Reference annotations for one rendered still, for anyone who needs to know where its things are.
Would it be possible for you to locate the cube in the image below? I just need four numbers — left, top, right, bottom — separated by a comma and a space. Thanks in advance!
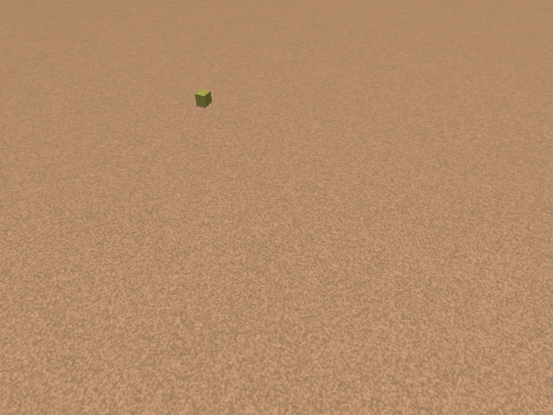
195, 89, 212, 106

